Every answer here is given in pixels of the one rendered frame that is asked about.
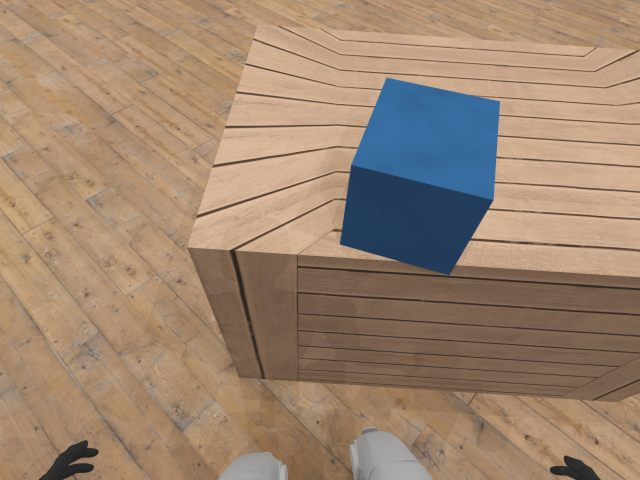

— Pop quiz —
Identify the left robot thigh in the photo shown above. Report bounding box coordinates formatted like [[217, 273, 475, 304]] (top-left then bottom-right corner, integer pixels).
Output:
[[218, 453, 288, 480]]

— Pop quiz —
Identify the carton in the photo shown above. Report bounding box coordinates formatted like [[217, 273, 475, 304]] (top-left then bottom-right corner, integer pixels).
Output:
[[340, 78, 500, 275]]

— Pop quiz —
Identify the robot right shin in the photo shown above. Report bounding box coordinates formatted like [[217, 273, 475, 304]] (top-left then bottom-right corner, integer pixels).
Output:
[[360, 427, 378, 436]]

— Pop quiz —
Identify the robot left hand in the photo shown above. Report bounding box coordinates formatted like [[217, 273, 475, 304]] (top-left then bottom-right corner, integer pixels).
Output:
[[39, 440, 99, 480]]

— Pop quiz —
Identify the pedestal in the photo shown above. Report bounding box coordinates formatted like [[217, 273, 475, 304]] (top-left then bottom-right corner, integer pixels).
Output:
[[187, 25, 640, 402]]

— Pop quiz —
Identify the robot right hand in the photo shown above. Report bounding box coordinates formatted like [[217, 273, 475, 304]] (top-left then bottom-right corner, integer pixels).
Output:
[[550, 456, 601, 480]]

